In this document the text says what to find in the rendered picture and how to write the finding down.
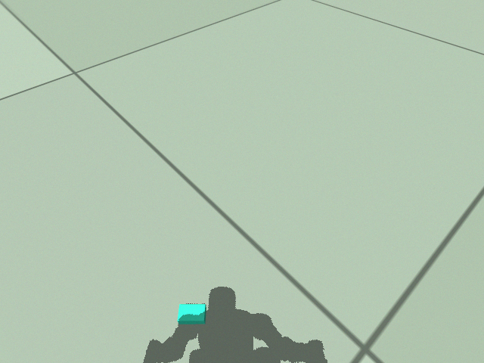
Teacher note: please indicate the small box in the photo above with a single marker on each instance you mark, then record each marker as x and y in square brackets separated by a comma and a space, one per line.
[192, 314]

